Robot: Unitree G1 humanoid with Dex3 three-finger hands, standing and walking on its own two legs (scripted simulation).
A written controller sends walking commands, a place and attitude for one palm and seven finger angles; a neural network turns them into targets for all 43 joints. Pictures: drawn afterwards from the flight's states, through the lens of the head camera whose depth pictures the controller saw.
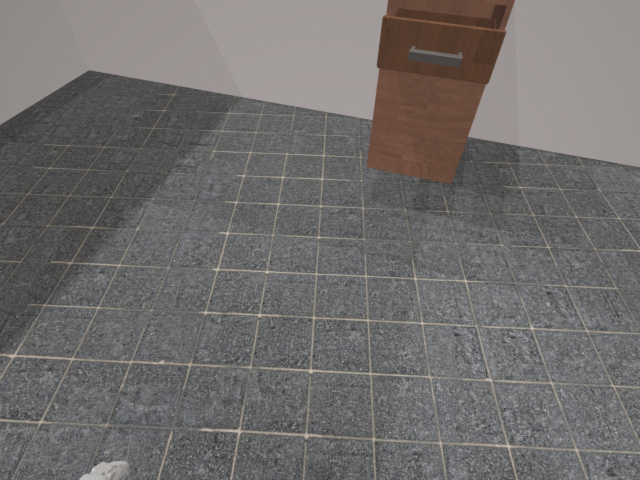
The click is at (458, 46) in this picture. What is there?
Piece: drawer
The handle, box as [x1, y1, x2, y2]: [408, 46, 462, 67]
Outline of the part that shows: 409,50 408,59 459,67 462,57 461,52 455,55 415,49 415,46 412,46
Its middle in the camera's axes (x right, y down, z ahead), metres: +0.38 -0.60 +1.27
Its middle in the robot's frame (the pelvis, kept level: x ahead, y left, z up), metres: +1.37 -0.31 -0.05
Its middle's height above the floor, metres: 0.72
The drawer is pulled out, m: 0.25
